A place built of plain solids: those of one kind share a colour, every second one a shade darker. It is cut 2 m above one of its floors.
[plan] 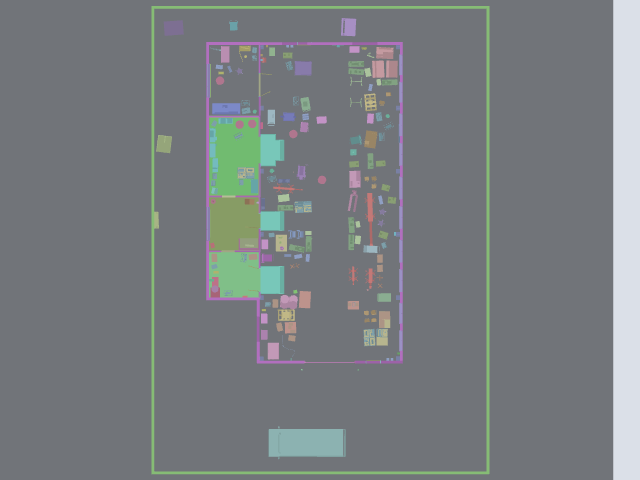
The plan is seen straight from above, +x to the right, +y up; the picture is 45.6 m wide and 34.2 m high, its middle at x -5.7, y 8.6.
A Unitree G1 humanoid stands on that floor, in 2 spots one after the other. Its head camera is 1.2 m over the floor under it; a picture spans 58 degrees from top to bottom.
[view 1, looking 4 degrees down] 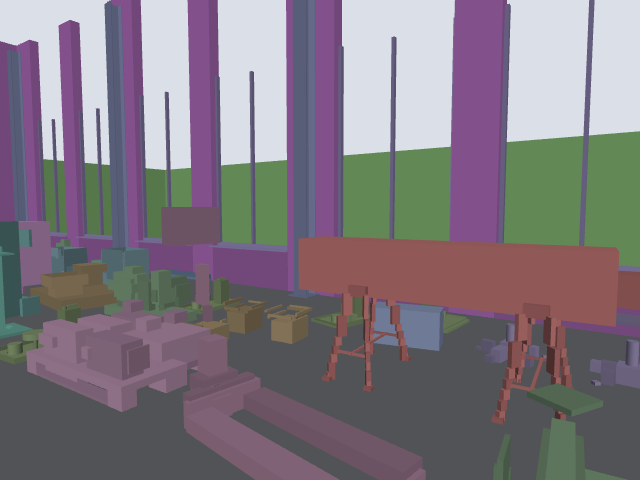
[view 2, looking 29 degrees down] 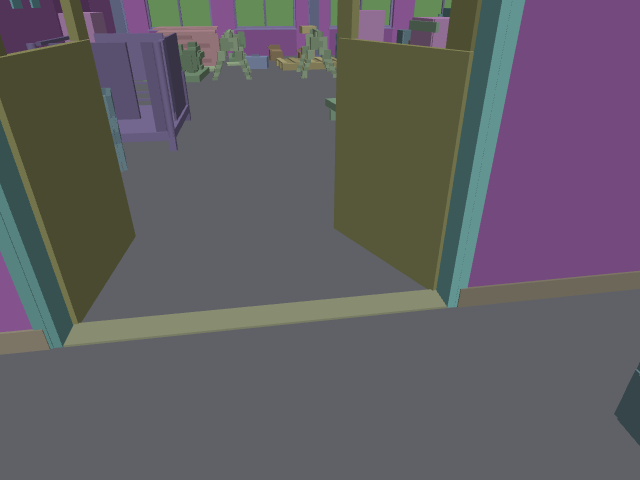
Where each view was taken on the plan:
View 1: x -5.00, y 9.95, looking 34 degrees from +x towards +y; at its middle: hydraulic_cylinder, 3.23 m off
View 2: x -11.50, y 19.65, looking -9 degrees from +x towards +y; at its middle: ground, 2.48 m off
